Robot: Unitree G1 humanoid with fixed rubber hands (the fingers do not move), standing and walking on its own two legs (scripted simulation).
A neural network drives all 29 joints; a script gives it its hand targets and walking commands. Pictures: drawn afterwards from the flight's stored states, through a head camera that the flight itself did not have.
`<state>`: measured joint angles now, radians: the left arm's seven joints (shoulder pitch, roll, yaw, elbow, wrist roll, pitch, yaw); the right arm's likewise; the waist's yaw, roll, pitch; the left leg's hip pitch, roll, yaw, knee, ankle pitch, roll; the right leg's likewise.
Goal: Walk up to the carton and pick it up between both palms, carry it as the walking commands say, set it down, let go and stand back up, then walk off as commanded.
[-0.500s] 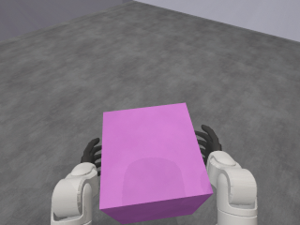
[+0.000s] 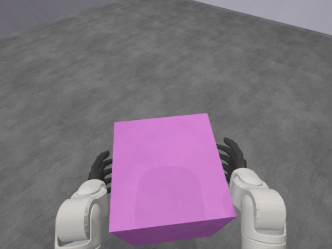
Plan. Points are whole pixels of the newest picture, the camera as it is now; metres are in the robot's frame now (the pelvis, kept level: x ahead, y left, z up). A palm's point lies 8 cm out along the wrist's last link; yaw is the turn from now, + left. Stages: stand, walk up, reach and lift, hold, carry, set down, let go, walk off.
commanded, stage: carry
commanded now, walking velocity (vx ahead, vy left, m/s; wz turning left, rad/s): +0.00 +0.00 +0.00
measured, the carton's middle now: (167, 184) +0.27 +0.00 +0.03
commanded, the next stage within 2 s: none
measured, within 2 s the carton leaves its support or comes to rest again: neither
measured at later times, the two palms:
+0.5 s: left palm (85, 199) +0.22 +0.16 +0.08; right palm (228, 182) +0.24 -0.13 +0.09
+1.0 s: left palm (88, 199) +0.22 +0.16 +0.08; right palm (231, 183) +0.24 -0.13 +0.09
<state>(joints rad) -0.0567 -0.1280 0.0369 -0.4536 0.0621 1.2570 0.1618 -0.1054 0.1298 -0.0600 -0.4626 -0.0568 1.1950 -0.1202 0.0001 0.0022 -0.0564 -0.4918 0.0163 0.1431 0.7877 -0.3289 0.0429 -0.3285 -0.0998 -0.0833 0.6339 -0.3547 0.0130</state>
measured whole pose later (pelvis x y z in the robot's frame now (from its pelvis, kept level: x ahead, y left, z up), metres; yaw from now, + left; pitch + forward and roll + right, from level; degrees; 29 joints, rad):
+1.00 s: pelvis -0.02 +0.01 +0.00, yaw +0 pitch +3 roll +0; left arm -0.06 -0.13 0.04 -0.45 0.06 1.25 0.16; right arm -0.10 0.13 -0.06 -0.46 -0.06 1.19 -0.12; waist 0.00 0.00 -0.05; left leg -0.44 0.05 0.14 0.55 -0.16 0.03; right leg -0.34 -0.09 -0.08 0.62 -0.33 0.04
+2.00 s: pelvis -0.03 +0.01 +0.00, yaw +0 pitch +3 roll +0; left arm -0.06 -0.13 0.04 -0.30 0.07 1.15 0.15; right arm -0.10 0.13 -0.08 -0.32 -0.06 1.10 -0.12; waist 0.00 0.00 -0.07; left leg -0.44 0.05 0.14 0.55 -0.16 0.03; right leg -0.34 -0.08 -0.08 0.62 -0.32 0.04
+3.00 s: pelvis -0.03 +0.01 +0.00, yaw +0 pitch +3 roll +0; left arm -0.06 -0.13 0.06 -0.06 0.08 0.89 0.14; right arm -0.10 0.13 -0.11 -0.08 -0.06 0.83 -0.10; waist 0.00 0.00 -0.09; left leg -0.44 0.05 0.14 0.55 -0.16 0.03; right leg -0.34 -0.08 -0.08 0.62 -0.32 0.04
